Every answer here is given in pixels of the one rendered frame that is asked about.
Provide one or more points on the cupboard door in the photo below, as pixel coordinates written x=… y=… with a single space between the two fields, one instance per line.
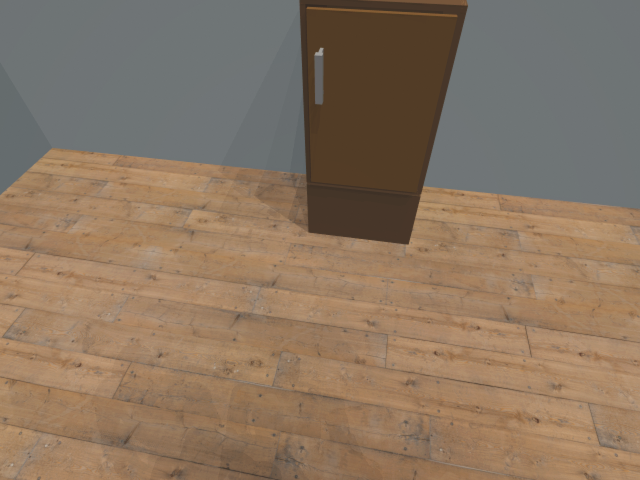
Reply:
x=382 y=76

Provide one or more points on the handle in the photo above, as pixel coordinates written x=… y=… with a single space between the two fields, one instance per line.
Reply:
x=318 y=62

